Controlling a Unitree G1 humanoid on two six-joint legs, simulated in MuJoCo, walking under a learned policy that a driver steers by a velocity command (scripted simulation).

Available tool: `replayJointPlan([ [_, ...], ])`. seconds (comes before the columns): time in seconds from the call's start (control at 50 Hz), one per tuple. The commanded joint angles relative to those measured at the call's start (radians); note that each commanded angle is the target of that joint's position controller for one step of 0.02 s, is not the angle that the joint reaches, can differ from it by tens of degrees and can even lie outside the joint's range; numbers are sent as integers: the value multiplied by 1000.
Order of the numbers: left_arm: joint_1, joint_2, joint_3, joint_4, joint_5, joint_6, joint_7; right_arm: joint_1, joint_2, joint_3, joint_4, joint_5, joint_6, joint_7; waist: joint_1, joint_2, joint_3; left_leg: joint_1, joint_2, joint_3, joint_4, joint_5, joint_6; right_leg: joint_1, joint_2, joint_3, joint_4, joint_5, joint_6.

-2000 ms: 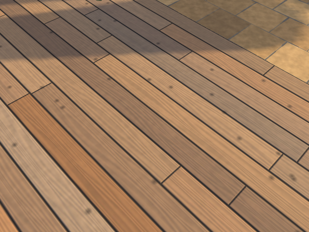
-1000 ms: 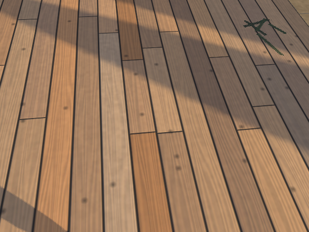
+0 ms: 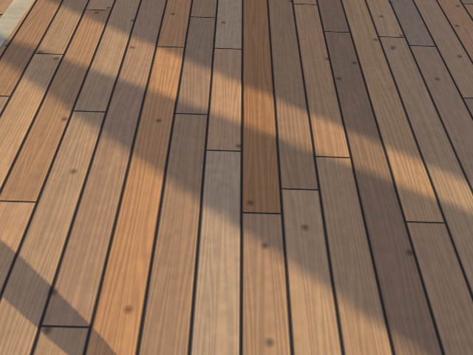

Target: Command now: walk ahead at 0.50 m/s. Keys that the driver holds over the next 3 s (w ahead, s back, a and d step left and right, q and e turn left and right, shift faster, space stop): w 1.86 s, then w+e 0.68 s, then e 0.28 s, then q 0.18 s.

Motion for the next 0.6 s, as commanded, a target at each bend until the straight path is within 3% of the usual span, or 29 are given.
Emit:
replayJointPlan([
  [0.02,-79,31,0,-71,-5,-7,-2,11,-115,-19,-30,1,-14,-1,9,92,63,-24,257,-162,-127,244,109,-62,-2,-28,-111,103,15],
  [0.12,-220,26,-13,-118,-9,-14,3,100,-119,-17,19,-9,-11,-8,-34,100,81,93,278,-132,-91,377,102,-48,36,-65,-282,146,-15],
  [0.16,-243,36,-11,-132,-9,-20,5,111,-126,-18,34,-14,-7,-15,-31,104,87,154,302,-134,-59,444,100,-44,47,-66,-322,103,-40],
  [0.2,-207,45,-7,-128,-9,-28,10,89,-138,-22,41,-17,-5,-21,-1,110,71,184,311,-116,16,619,83,37,78,-81,-365,31,-73],
  [0.22,-141,56,0,-108,-8,-33,17,73,-148,-24,43,-19,-4,-23,32,119,35,182,306,-103,98,764,70,136,110,-95,-383,-7,-92],
  [0.24,-10,71,11,-64,-5,-41,25,57,-153,-26,45,-17,0,-22,89,108,-32,163,284,-82,251,843,54,291,142,-108,-434,1,-114],
  [0.26,171,107,28,-4,9,-51,36,46,-142,-21,37,-11,0,-21,159,78,-132,36,241,-50,464,721,35,543,100,-62,-461,33,-148],
  [0.28,317,211,56,20,33,-56,47,89,-68,-1,-1,17,-2,-14,174,-76,-266,-267,134,9,815,298,-4,841,-172,296,-491,-77,-230],
  [0.3,302,234,64,27,5,-41,35,144,-75,-13,10,15,-3,-9,132,-193,-337,-480,-15,-69,1066,-344,-12,921,-317,687,-636,-51,-321],
  [0.32,182,189,55,10,-23,-35,30,72,-125,-29,1,-7,2,-11,88,-59,-186,-555,65,-152,1114,-278,1,789,-277,569,-652,-111,-298],
  [0.34,98,116,37,-4,-26,-39,27,2,-108,-26,-17,-11,-3,-5,68,4,-67,-563,106,-142,1075,-198,2,641,-242,440,-687,-99,-277],
  [0.36,61,68,24,0,-21,-45,26,-24,-81,-23,-21,-8,-2,-2,39,26,-1,-532,143,-132,1003,-150,1,536,-190,343,-730,-56,-239],
  [0.4,64,30,10,29,-19,-60,30,-9,-52,-18,-13,-31,23,8,-3,-10,21,-446,171,-122,921,-111,-20,434,-125,220,-767,54,-196],
  [0.42,94,34,10,44,-19,-70,30,-8,-43,-18,-12,-33,32,14,-6,-13,13,-434,168,-110,908,-99,-28,426,-117,196,-772,117,-199],
  [0.48,156,68,17,77,-25,-83,29,-101,-40,-18,-44,-32,44,23,-5,-5,36,-519,191,-80,823,-19,-55,444,-100,133,-810,169,-206],
  [0.6,252,60,8,118,-26,-81,32,-348,-23,-2,-124,-18,41,29,53,-15,74,-555,178,-20,504,165,-81,510,-58,46,-818,294,-177],
])
Next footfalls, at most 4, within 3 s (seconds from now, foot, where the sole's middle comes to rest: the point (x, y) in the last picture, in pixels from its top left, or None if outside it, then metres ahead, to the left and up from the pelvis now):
0.26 right None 0.31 -0.12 -0.79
0.80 left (211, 321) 0.61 0.07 -0.79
1.36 right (266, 234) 0.91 -0.12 -0.79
1.90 left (214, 168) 1.21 0.06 -0.79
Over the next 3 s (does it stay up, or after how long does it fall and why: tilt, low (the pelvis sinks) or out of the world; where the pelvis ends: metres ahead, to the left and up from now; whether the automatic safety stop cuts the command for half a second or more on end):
stays up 1.56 -0.13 -0.02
